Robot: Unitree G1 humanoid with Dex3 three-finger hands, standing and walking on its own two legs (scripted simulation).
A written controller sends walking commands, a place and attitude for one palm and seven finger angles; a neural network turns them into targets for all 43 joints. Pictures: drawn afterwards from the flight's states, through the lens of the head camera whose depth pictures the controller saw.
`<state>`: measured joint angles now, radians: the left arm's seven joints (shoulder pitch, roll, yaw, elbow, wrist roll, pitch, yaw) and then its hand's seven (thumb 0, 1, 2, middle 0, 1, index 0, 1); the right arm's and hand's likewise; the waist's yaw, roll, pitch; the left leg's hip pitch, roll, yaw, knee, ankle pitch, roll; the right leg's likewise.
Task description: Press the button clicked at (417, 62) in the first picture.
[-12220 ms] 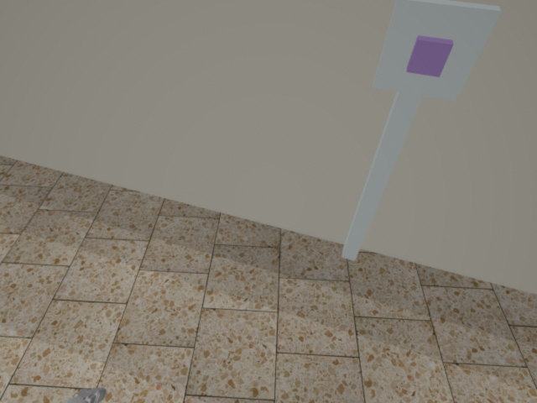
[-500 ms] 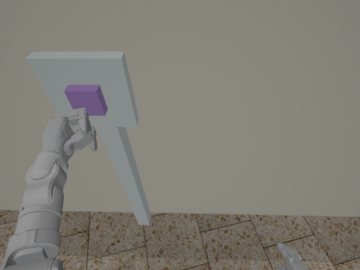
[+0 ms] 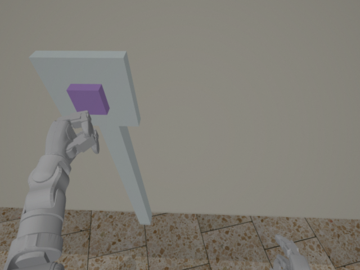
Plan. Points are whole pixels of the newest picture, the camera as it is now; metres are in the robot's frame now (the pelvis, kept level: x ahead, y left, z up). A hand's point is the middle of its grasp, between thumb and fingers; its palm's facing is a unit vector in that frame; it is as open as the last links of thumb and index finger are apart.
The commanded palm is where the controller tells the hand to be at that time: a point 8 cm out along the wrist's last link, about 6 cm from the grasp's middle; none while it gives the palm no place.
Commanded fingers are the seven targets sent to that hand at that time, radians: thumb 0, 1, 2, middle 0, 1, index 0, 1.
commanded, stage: aim a knuckle at the button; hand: left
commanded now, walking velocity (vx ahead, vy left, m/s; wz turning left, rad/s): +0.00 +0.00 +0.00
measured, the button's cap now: (89, 98) +0.45 +0.24 +0.16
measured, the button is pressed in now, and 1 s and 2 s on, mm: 0 13 0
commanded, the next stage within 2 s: press the button with the knuckle in 0.02 s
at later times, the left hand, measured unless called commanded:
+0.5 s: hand (95, 126) +0.39 +0.21 +0.13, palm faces +0.05 -1.00 -0.01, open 3.1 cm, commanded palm +0.36 +0.26 +0.13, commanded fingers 0.00 0.90 0.90 -1.30 -1.50 -1.30 -1.50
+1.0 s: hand (96, 121) +0.41 +0.22 +0.13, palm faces +0.04 -1.00 -0.01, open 2.9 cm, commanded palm +0.40 +0.26 +0.13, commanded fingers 0.00 0.90 0.90 -1.30 -1.50 -1.30 -1.50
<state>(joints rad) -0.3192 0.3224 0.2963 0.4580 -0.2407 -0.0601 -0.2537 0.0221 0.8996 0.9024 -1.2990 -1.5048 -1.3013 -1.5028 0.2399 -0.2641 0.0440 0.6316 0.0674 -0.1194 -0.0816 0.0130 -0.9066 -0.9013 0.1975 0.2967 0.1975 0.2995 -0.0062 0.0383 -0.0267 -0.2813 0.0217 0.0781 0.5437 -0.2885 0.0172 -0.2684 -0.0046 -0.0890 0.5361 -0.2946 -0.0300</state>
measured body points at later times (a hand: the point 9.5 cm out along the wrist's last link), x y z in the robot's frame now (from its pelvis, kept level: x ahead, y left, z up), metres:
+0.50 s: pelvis +0.00 +0.00 +0.00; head +0.01 -0.01 +0.45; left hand +0.38 +0.27 +0.13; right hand +0.12 -0.25 -0.10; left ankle +0.00 +0.11 -0.73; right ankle -0.01 -0.10 -0.73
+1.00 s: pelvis -0.01 +0.00 -0.01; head +0.02 +0.00 +0.44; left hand +0.40 +0.27 +0.13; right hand +0.09 -0.25 -0.12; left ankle +0.00 +0.11 -0.73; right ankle -0.01 -0.10 -0.73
